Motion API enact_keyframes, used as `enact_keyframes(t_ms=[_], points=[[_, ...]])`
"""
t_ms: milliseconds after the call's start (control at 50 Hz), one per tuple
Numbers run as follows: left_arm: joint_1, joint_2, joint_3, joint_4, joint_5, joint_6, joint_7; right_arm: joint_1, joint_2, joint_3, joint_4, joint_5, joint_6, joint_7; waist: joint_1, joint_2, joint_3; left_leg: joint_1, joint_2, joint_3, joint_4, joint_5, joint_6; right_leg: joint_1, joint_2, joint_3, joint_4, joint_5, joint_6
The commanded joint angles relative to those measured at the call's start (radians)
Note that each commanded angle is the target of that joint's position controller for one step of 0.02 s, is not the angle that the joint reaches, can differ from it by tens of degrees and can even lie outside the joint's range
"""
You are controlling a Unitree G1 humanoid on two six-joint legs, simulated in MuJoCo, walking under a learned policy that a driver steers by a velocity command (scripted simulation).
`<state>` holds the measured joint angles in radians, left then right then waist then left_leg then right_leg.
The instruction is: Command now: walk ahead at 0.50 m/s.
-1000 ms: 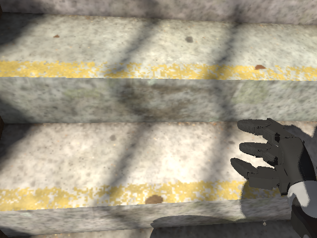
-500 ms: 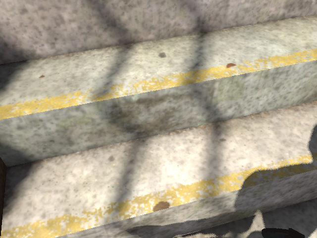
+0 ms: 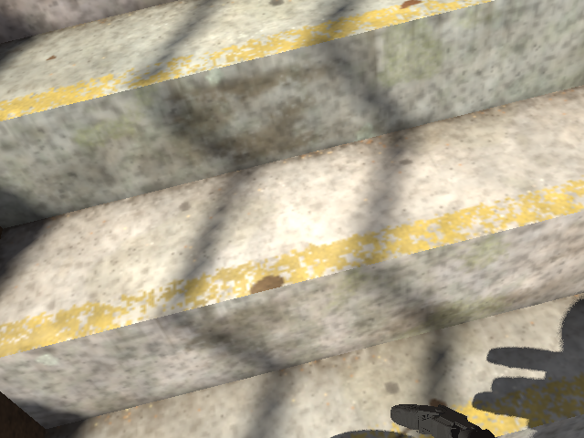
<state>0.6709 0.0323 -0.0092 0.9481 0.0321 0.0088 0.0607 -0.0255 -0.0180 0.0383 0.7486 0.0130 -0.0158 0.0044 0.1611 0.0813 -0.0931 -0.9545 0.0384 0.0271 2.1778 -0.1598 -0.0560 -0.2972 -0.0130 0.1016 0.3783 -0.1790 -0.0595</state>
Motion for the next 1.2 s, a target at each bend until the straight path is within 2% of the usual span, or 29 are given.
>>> enact_keyframes(t_ms=[20, 80, 180, 220, 260, 280, 300, 320, 340, 360, 380, 400, 420, 440, 460, 480, 500, 520, 540, 560, 580, 620, 640, 660, 680, 700, 740, 980, 1200], points=[[0.038, 0.109, 0.021, -0.028, 0.004, -0.014, 0.002, -0.124, -0.033, -0.021, -0.074, -0.002, -0.020, -0.010, -0.068, -0.297, 0.022, -0.256, -0.029, -0.017, 0.057, 0.005, 0.044, 0.297, -0.232, 0.333, -0.156, -0.153, -0.238], [0.039, 0.094, 0.018, -0.007, 0.004, -0.008, 0.014, -0.093, -0.018, -0.012, -0.060, -0.003, -0.014, -0.004, -0.084, -0.294, 0.049, -0.163, -0.026, -0.006, -0.072, -0.014, 0.066, 0.221, -0.232, 0.293, -0.179, -0.162, -0.228], [-0.206, 0.171, 0.032, -0.059, 0.001, 0.010, 0.015, 0.010, -0.028, 0.002, -0.027, -0.021, 0.011, -0.009, -0.177, -0.290, 0.053, 0.219, -0.010, 0.044, -0.501, -0.005, 0.087, -0.020, -0.208, 0.182, -0.235, -0.057, -0.219], [-0.328, 0.224, 0.042, -0.099, -0.007, 0.016, 0.010, 0.031, -0.092, -0.015, -0.015, -0.034, 0.019, -0.029, -0.210, -0.302, 0.034, 0.531, -0.041, 0.127, -0.920, -0.095, 0.099, -0.118, -0.166, 0.059, -0.222, 0.339, -0.219], [-0.343, 0.281, 0.055, -0.103, 0.009, 0.013, 0.014, 0.118, -0.141, -0.043, -0.021, -0.022, 0.034, -0.054, -0.247, -0.337, 0.022, 0.588, -0.038, 0.071, -1.254, -0.326, 0.109, 0.059, -0.197, 0.084, -0.092, 0.831, -0.238], [-0.431, 0.258, 0.052, -0.141, -0.018, 0.015, 0.018, 0.223, -0.158, -0.055, 0.024, -0.023, 0.034, -0.044, -0.295, -0.301, 0.033, 0.624, -0.017, 0.044, -1.580, -0.154, 0.142, 0.126, -0.188, 0.082, 0.046, 0.897, -0.213], [-0.437, 0.181, 0.034, -0.166, -0.051, 0.013, 0.017, 0.293, -0.155, -0.055, 0.093, -0.022, 0.026, -0.032, -0.254, -0.189, 0.039, 0.650, -0.022, 0.047, -1.890, 0.047, 0.147, 0.171, -0.142, 0.053, 0.233, 0.813, -0.169], [-0.205, 0.090, 0.039, -0.101, -0.077, 0.024, 0.008, 0.271, -0.217, -0.072, 0.121, -0.065, 0.018, -0.028, -0.115, 0.243, 0.021, 0.732, 0.103, -0.278, -1.765, -0.023, 0.251, -0.067, 0.006, 0.030, 0.466, 0.674, -0.057], [-0.402, 0.079, 0.010, -0.117, -0.044, -0.019, -0.005, 0.380, -0.066, -0.024, 0.171, -0.038, 0.017, -0.032, -0.285, 0.103, 0.080, 0.724, 0.072, -0.107, -1.939, 0.409, 0.246, -0.146, 0.013, 0.057, 0.771, -0.039, -0.037], [-0.429, -0.007, -0.006, -0.171, -0.074, -0.054, -0.025, 0.388, -0.051, 0.002, 0.239, -0.045, 0.004, -0.039, -0.187, 0.150, 0.125, 0.711, 0.136, -0.108, -1.847, 0.867, 0.165, -0.351, 0.109, 0.111, 1.236, -0.235, -0.028], [-0.263, -0.053, -0.015, -0.107, -0.048, -0.084, -0.050, 0.381, -0.110, -0.006, 0.208, -0.052, -0.012, -0.037, -0.108, 0.108, 0.093, 0.728, 0.210, -0.128, -1.723, 1.323, 0.190, -0.433, 0.172, 0.182, 1.417, -0.257, -0.002], [-0.105, 0.002, 0.008, -0.062, -0.018, -0.088, -0.064, 0.303, -0.135, -0.021, 0.187, -0.055, -0.008, -0.033, -0.038, 0.014, 0.083, 0.731, 0.240, -0.129, -1.739, 1.267, 0.276, -0.427, 0.148, 0.213, 1.362, -0.251, 0.045], [-0.084, 0.106, 0.038, -0.048, -0.017, -0.061, -0.066, 0.212, -0.157, -0.027, 0.152, -0.043, 0.015, -0.037, -0.005, -0.004, 0.033, 0.737, 0.231, -0.147, -1.764, 0.975, 0.326, -0.354, 0.083, 0.194, 1.264, -0.213, 0.092], [-0.186, 0.163, 0.046, -0.080, -0.024, -0.038, -0.057, 0.108, -0.176, -0.033, 0.120, -0.043, 0.040, -0.038, -0.009, -0.007, 0.048, 0.704, 0.208, -0.164, -1.779, 0.694, 0.335, -0.345, 0.067, 0.135, 1.162, -0.199, 0.134], [-0.286, 0.180, 0.044, -0.092, -0.023, -0.014, -0.041, 0.075, -0.162, -0.025, 0.089, -0.052, 0.042, -0.044, -0.034, -0.029, 0.073, 0.656, 0.176, -0.127, -1.797, 0.584, 0.313, -0.290, 0.049, 0.080, 1.004, -0.197, 0.160], [-0.399, 0.164, 0.023, -0.142, -0.020, 0.008, -0.025, 0.056, -0.180, -0.032, 0.087, -0.038, 0.050, -0.056, -0.048, 0.007, 0.110, 0.645, 0.131, -0.082, -1.822, 0.435, 0.269, -0.258, 0.015, -0.027, 0.712, -0.241, 0.166], [-0.514, 0.118, 0.002, -0.162, -0.012, 0.019, -0.024, 0.087, -0.170, -0.025, 0.068, -0.046, 0.051, -0.070, -0.111, 0.008, 0.116, 0.614, 0.137, -0.092, -1.844, 0.487, 0.249, -0.127, -0.032, -0.072, 0.483, -0.205, 0.164], [-0.539, 0.130, 0.012, -0.155, -0.048, 0.032, -0.036, 0.225, -0.207, -0.045, 0.082, -0.042, 0.067, -0.081, -0.177, 0.013, 0.103, 0.713, 0.149, -0.139, -1.817, 0.489, 0.202, -0.079, -0.007, -0.106, 0.300, -0.195, 0.157], [-0.539, 0.136, 0.019, -0.132, -0.073, 0.042, -0.045, 0.282, -0.219, -0.050, 0.108, -0.045, 0.069, -0.078, -0.196, 0.061, 0.095, 0.744, 0.150, -0.152, -1.794, 0.485, 0.207, -0.025, 0.016, -0.130, 0.194, -0.119, 0.157], [-0.521, 0.158, 0.027, -0.130, -0.077, 0.042, -0.050, 0.349, -0.222, -0.054, 0.126, -0.046, 0.063, -0.072, -0.201, 0.098, 0.104, 0.740, 0.147, -0.155, -1.805, 0.394, 0.196, 0.033, 0.000, -0.106, 0.075, 0.024, 0.129], [-0.479, 0.166, 0.035, -0.123, -0.062, 0.049, -0.046, 0.367, -0.224, -0.059, 0.146, -0.045, 0.052, -0.066, -0.179, 0.128, 0.113, 0.741, 0.137, -0.153, -1.816, 0.250, 0.185, 0.058, -0.019, -0.072, -0.004, 0.063, 0.100], [-0.410, 0.211, 0.045, -0.118, -0.023, 0.060, -0.037, 0.440, -0.183, -0.061, 0.169, -0.044, 0.024, -0.033, -0.206, 0.008, 0.091, 0.625, 0.074, -0.158, -1.830, -0.121, 0.179, 0.204, -0.061, -0.036, 0.033, 0.204, 0.053], [-0.431, 0.180, 0.044, -0.103, -0.021, 0.052, -0.042, 0.505, -0.168, -0.064, 0.209, -0.027, 0.028, -0.049, -0.215, -0.102, 0.100, 0.670, 0.057, -0.134, -1.932, -0.258, 0.158, 0.107, -0.048, -0.057, 0.042, 0.002, 0.035], [-0.388, 0.139, 0.038, -0.099, -0.032, 0.043, -0.046, 0.408, -0.208, -0.071, 0.205, -0.017, 0.033, -0.068, -0.140, -0.062, 0.159, 0.629, 0.058, -0.125, -1.907, -0.336, 0.145, 0.086, -0.047, -0.039, -0.004, 0.001, 0.030], [-0.381, 0.137, 0.035, -0.077, -0.023, 0.036, -0.045, 0.363, -0.195, -0.069, 0.187, -0.018, 0.040, -0.077, -0.144, -0.092, 0.170, 0.628, 0.051, -0.110, -1.894, -0.351, 0.135, 0.066, -0.048, -0.037, -0.027, 0.000, 0.036], [-0.400, 0.154, 0.038, -0.076, -0.030, 0.027, -0.042, 0.367, -0.199, -0.071, 0.183, -0.033, 0.049, -0.080, -0.159, -0.121, 0.177, 0.633, 0.055, -0.113, -1.897, -0.368, 0.129, 0.050, -0.046, -0.040, -0.031, -0.004, 0.042], [-0.419, 0.165, 0.043, -0.070, -0.034, 0.013, -0.036, 0.362, -0.226, -0.082, 0.176, -0.048, 0.059, -0.078, -0.162, -0.110, 0.168, 0.645, 0.049, -0.113, -1.898, -0.368, 0.128, 0.026, -0.042, -0.048, -0.031, -0.038, 0.048], [-0.338, 0.198, 0.034, -0.010, -0.035, -0.006, -0.030, 0.427, -0.220, -0.074, 0.198, -0.045, 0.069, -0.068, -0.173, -0.091, 0.163, 0.673, 0.031, -0.091, -1.888, -0.326, 0.126, -0.053, -0.051, -0.039, -0.077, -0.109, 0.044], [-0.334, 0.189, 0.028, 0.023, -0.034, -0.012, -0.035, 0.433, -0.219, -0.066, 0.225, -0.042, 0.067, -0.071, -0.165, -0.091, 0.149, 0.678, 0.027, -0.084, -1.886, -0.267, 0.126, -0.042, -0.048, -0.047, -0.077, -0.074, 0.036]])
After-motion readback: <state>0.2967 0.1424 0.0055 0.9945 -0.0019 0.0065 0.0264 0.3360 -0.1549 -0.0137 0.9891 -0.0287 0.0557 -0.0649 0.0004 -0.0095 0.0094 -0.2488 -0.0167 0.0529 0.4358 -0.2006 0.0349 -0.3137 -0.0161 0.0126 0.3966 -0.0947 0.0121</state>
